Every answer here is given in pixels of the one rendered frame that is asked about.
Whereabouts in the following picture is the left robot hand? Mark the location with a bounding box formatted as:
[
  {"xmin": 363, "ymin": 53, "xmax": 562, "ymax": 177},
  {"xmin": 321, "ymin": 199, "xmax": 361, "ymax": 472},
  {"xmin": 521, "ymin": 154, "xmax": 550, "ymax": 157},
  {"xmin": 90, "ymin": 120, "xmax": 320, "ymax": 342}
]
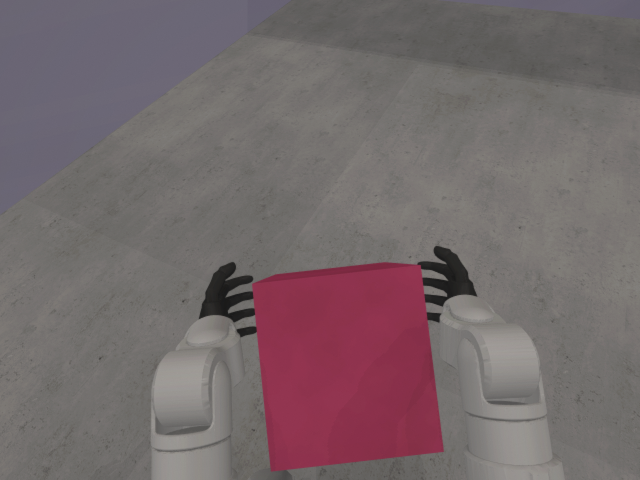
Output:
[{"xmin": 199, "ymin": 262, "xmax": 257, "ymax": 338}]

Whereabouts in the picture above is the robot left forearm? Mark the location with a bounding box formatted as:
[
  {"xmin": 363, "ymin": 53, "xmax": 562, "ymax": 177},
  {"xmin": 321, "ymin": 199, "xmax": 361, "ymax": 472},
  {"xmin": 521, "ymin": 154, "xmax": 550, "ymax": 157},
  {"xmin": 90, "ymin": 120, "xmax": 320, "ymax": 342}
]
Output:
[{"xmin": 151, "ymin": 315, "xmax": 245, "ymax": 480}]

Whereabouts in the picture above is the carton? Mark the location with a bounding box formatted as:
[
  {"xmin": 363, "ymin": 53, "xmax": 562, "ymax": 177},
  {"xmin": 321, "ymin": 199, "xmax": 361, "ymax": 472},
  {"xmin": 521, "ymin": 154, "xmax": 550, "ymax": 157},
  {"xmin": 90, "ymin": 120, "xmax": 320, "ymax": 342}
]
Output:
[{"xmin": 252, "ymin": 262, "xmax": 444, "ymax": 472}]

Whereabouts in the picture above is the robot right forearm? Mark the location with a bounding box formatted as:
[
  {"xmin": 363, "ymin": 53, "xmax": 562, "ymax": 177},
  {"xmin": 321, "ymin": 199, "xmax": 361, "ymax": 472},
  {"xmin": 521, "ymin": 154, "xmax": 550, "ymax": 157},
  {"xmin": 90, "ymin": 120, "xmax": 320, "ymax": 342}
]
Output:
[{"xmin": 439, "ymin": 295, "xmax": 565, "ymax": 480}]

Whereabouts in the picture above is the right robot hand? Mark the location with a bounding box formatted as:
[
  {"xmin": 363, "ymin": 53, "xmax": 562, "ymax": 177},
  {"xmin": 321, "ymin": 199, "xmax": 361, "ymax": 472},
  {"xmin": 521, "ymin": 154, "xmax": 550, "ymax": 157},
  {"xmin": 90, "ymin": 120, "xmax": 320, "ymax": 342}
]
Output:
[{"xmin": 417, "ymin": 246, "xmax": 477, "ymax": 323}]

